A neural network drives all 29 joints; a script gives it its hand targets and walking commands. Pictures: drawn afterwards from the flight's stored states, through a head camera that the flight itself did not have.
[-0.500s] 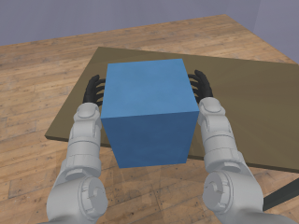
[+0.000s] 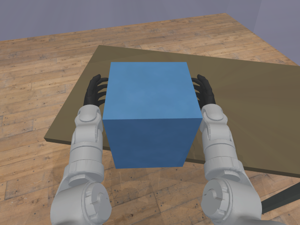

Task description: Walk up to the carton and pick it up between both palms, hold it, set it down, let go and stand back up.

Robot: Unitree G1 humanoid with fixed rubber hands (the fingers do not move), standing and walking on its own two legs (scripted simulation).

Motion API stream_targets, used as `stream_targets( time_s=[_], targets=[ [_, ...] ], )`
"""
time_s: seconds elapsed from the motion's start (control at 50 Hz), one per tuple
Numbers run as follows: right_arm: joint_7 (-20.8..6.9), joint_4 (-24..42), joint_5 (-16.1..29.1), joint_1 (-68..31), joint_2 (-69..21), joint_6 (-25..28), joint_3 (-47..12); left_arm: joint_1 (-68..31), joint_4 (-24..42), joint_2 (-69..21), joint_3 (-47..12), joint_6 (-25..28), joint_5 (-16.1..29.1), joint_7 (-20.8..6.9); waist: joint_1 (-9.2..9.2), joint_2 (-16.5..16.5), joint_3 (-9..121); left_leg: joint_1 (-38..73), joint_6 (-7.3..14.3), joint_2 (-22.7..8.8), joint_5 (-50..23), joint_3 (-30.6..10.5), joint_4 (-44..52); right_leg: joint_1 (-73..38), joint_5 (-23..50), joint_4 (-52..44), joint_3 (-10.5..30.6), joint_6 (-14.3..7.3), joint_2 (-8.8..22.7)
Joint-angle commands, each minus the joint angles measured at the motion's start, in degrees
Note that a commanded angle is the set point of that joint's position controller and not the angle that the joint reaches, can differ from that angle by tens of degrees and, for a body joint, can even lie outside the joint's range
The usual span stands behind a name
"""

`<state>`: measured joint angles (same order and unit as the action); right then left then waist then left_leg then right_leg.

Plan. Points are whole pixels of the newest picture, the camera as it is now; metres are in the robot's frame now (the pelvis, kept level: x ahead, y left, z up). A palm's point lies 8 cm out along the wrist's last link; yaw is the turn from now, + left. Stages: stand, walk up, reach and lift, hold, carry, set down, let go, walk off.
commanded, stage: set down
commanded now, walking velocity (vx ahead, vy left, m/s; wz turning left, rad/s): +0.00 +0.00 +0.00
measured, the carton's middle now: (149, 118) +0.43 +0.01 +0.04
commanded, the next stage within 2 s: none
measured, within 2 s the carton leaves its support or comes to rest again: neither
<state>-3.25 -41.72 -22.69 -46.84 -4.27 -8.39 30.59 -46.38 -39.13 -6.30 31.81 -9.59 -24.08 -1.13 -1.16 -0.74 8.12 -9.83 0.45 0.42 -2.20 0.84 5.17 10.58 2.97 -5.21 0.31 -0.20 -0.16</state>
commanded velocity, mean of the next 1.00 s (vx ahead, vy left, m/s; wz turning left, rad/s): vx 0.00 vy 0.00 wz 0.00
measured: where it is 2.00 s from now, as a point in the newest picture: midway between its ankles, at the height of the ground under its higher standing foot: outside the picture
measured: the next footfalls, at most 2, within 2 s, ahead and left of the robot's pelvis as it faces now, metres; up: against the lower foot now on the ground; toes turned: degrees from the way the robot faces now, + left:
none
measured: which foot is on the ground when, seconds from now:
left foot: down 0.00-1.00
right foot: down 0.00-1.00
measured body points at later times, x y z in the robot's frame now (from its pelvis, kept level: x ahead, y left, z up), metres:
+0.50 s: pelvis +0.00 -0.01 +0.00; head +0.05 +0.00 +0.45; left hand +0.44 +0.16 +0.10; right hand +0.45 -0.14 +0.11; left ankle -0.03 +0.11 -0.75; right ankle -0.02 -0.12 -0.75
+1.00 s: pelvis +0.00 +0.00 +0.00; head +0.07 +0.00 +0.45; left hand +0.45 +0.17 +0.10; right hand +0.46 -0.15 +0.10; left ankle -0.03 +0.11 -0.75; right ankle -0.02 -0.12 -0.75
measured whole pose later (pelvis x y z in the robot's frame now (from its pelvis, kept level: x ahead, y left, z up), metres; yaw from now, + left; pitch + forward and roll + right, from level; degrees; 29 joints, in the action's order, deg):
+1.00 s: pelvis +0.00 +0.00 +0.00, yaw +0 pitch +13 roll +0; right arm -4.2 -44.0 -22.0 -49.1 -2.2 -6.7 30.0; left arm -48.7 -42.5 -4.3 32.7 -6.2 -21.2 -2.6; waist -1.5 -0.4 6.4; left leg -10.2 0.1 0.1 -2.1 0.7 5.1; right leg 10.8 2.7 -5.2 -0.4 -0.5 -0.5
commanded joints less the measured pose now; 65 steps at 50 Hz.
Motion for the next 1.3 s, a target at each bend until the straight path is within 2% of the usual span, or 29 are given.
stream_targets(
  time_s=[0.0,0.06,0.08,0.12,0.14,0.18,0.24,0.28,0.36,0.4,0.5,0.58,0.64,0.66,0.7,0.74,0.78,0.8,0.82,0.88,0.9,0.94,1.0,1.04,1.1,1.18,1.2,1.24,1.28],
  targets=[
    [-6.79,-1.58,-0.32,-26.48,-20.78,1.84,-14.82,-24.06,-3.48,-21.54,-14.13,1.27,0.03,-6.87,-0.61,1.84,22.48,12.60,-1.06,1.32,-18.81,0.57,-1.33,-9.48,11.56,-2.15,-1.68,-0.39,-2.28],
    [-6.70,-2.34,-0.02,-27.66,-19.80,2.30,-13.66,-24.79,-3.67,-20.02,-12.75,1.94,0.36,-6.60,-0.37,1.71,22.02,12.35,-0.85,1.34,-14.99,0.92,-0.48,-7.21,8.96,-2.55,-1.77,-0.46,-2.18],
    [-6.73,-2.93,-1.31,-26.91,-18.82,2.05,-12.54,-24.90,-3.80,-19.75,-12.18,2.10,0.60,-6.61,0.14,0.25,22.30,11.33,-0.98,1.38,-14.41,0.88,-0.56,-8.46,8.43,-2.45,-2.19,-0.80,-2.39],
    [-6.91,-4.84,-0.78,-27.17,-18.96,1.94,-12.34,-25.49,-4.76,-19.84,-12.09,1.80,0.00,-6.61,-0.29,1.18,21.43,10.66,-0.93,1.12,-11.05,0.93,0.17,-7.79,5.96,-2.46,-2.01,-0.65,-2.06],
    [-7.01,-4.35,-1.58,-25.85,-19.22,1.58,-12.58,-24.68,-4.39,-19.31,-12.03,1.69,0.50,-6.47,-0.20,-0.50,20.69,10.07,-0.89,1.30,-11.32,1.41,0.20,-7.39,6.14,-2.60,-2.55,-0.28,-2.34],
    [-7.25,-3.37,-0.61,-27.95,-20.44,1.79,-13.08,-25.71,-5.48,-20.24,-12.17,1.76,0.70,-6.89,-0.42,0.93,21.74,9.05,-0.48,1.45,-10.86,1.81,-0.02,-7.60,7.17,-2.00,-2.09,0.13,-2.13],
    [-7.37,-3.07,-1.39,-26.65,-20.29,1.25,-13.09,-25.44,-4.50,-20.21,-12.40,1.52,0.94,-7.33,0.45,-0.56,23.40,9.36,-0.28,1.47,-10.79,1.61,0.46,-9.07,7.71,-1.65,-2.21,0.55,-2.33],
    [-7.52,-2.65,-1.65,-26.20,-20.43,1.27,-13.61,-24.49,-4.90,-20.70,-12.79,1.54,0.97,-7.53,0.01,-1.78,22.30,9.53,-0.57,2.21,-12.55,1.89,0.70,-9.01,9.38,-1.80,-2.66,0.76,-2.54],
    [-7.21,-2.40,-1.56,-26.88,-20.72,1.67,-13.21,-24.82,-6.03,-20.46,-11.81,1.75,-0.09,-8.02,-0.50,1.62,21.62,7.63,-0.48,2.00,-10.62,1.54,0.57,-8.26,7.93,-1.64,-1.63,0.51,-2.17],
    [-7.07,-2.50,-1.44,-26.07,-20.50,1.39,-12.75,-23.75,-6.94,-20.29,-11.96,1.17,-0.28,-8.38,-0.04,1.15,20.24,7.38,-0.81,1.88,-9.58,1.24,1.04,-8.49,6.98,-1.82,-1.70,0.31,-2.22],
    [-7.15,-2.49,-1.57,-23.19,-19.07,0.42,-13.54,-20.47,-6.32,-18.34,-10.91,0.90,0.05,-8.84,-0.91,0.15,20.50,6.71,-0.79,2.02,-10.43,0.87,1.34,-10.60,8.12,-1.69,-1.37,0.63,-2.01],
    [-7.21,-2.39,-1.12,-23.67,-19.68,0.32,-13.82,-20.84,-6.93,-19.78,-10.77,0.91,0.46,-8.74,-0.55,-0.65,19.32,7.66,-0.37,2.54,-13.26,1.20,1.23,-10.98,13.34,-0.13,-1.66,1.53,-1.99],
    [-7.06,-2.65,-0.62,-24.84,-19.93,0.59,-14.59,-22.46,-6.38,-18.99,-11.46,1.18,1.05,-8.72,-0.86,-1.25,20.12,7.73,-0.62,1.93,-13.25,0.44,0.73,-11.39,11.92,-0.28,-1.51,1.23,-2.23],
    [-7.02,-2.15,-0.79,-24.84,-20.47,0.77,-14.71,-22.95,-5.46,-19.81,-11.83,1.55,1.37,-8.42,0.04,-0.72,20.29,7.58,-0.69,2.09,-13.92,0.62,-0.05,-11.42,13.19,0.32,-1.30,1.34,-2.10],
    [-6.85,-0.80,-0.21,-24.79,-19.27,0.84,-15.74,-22.09,-4.99,-19.19,-12.74,1.63,2.14,-8.39,-0.57,-1.42,22.41,8.07,-0.48,1.80,-15.62,0.02,0.23,-12.36,15.13,0.82,-1.41,1.17,-2.42],
    [-6.55,-1.88,-0.52,-22.98,-18.41,1.23,-15.50,-19.78,-5.91,-18.84,-12.58,1.67,1.75,-7.79,0.14,0.62,21.35,8.98,-0.83,2.53,-16.99,1.16,-0.06,-12.08,17.19,1.07,-1.45,1.81,-2.13],
    [-6.48,-3.63,0.28,-22.07,-18.32,1.10,-14.72,-19.13,-6.82,-17.27,-12.31,1.54,1.61,-7.54,-0.98,0.15,19.81,8.93,-1.36,2.00,-18.21,0.67,-0.52,-11.58,14.61,0.00,-1.52,1.41,-2.51],
    [-6.54,-5.41,0.67,-21.51,-17.32,0.98,-14.26,-20.04,-7.11,-17.27,-12.49,1.44,1.76,-7.45,-0.16,1.15,19.17,9.66,-1.52,1.87,-17.42,0.78,-0.49,-11.07,13.19,-0.25,-1.32,1.28,-2.50],
    [-6.51,-4.57,0.46,-21.73,-16.90,0.88,-14.44,-18.53,-7.39,-17.80,-11.76,1.31,2.20,-7.32,-1.12,0.86,20.06,8.86,-1.46,2.05,-15.91,0.92,-0.63,-11.89,11.83,-0.28,-1.40,1.43,-2.63],
    [-6.65,-5.85,-0.57,-22.35,-16.37,0.65,-12.89,-20.21,-8.19,-15.91,-10.85,1.04,1.22,-7.08,-0.55,-0.65,17.02,8.26,-1.19,1.84,-13.76,0.34,-1.17,-9.50,8.61,-0.09,-1.44,0.96,-2.71],
    [-6.45,-6.32,0.23,-21.88,-15.44,0.58,-12.80,-18.90,-8.88,-15.23,-10.43,0.98,1.82,-6.85,0.06,-0.06,16.13,8.01,-1.34,2.13,-12.67,0.15,-1.25,-9.26,8.54,0.03,-1.27,0.72,-2.51],
    [-6.47,-5.43,0.67,-23.10,-15.50,0.76,-12.91,-19.62,-8.37,-13.99,-10.21,1.01,2.08,-7.10,-1.45,0.03,17.58,7.56,-1.20,2.27,-11.62,0.97,-0.23,-9.86,9.11,-0.31,-1.49,1.40,-2.30],
    [-6.16,-4.10,2.46,-23.43,-14.19,0.85,-13.78,-18.03,-9.66,-13.46,-10.74,0.90,3.29,-6.81,-2.12,-0.25,18.17,6.64,-1.43,1.96,-13.59,0.69,-0.33,-11.67,10.33,0.39,-0.91,1.43,-2.45],
    [-6.23,-4.49,2.04,-23.39,-13.45,1.06,-13.56,-18.19,-7.71,-13.60,-11.51,1.33,3.81,-6.65,-1.10,-0.77,18.66,7.71,-1.47,2.00,-16.41,0.14,-1.64,-11.25,13.02,1.19,-0.78,1.28,-2.31],
    [-5.70,-3.92,3.62,-22.49,-12.82,1.29,-15.09,-18.44,-5.91,-12.36,-12.89,1.54,4.91,-6.20,-1.15,-0.23,20.22,9.60,-1.96,2.24,-19.78,0.34,-2.16,-10.88,16.06,1.79,-0.78,1.65,-2.59],
    [-3.95,-4.57,3.89,-26.66,-6.85,1.78,-13.41,-20.99,-9.48,-7.70,-11.47,1.43,4.83,-4.36,-1.13,0.26,21.32,9.78,-2.32,1.81,-17.62,-0.35,-3.45,-8.72,11.46,2.41,-1.06,1.55,-2.92],
    [-3.08,-4.48,4.92,-24.38,-4.49,1.85,-12.87,-19.90,-8.78,-4.84,-10.79,1.44,6.36,-3.47,-1.22,-1.09,20.81,10.22,-2.38,1.73,-18.03,0.31,-4.84,-9.00,11.65,2.40,-1.24,1.64,-2.70],
    [-0.51,-3.26,5.89,-25.72,3.03,2.30,-11.81,-21.15,-8.42,2.85,-9.88,2.26,8.33,-1.44,-0.61,-0.80,23.52,8.11,-2.12,1.95,-14.50,0.36,-5.45,-9.75,12.03,4.06,-0.81,1.83,-2.27],
    [2.96,-2.94,9.85,-25.05,10.16,2.82,-12.14,-24.89,-4.92,12.45,-11.86,3.72,12.90,1.32,0.46,-0.48,27.59,6.65,-2.76,1.78,-14.44,0.40,-7.29,-11.27,13.00,6.51,-1.43,1.93,-2.11]
  ],
)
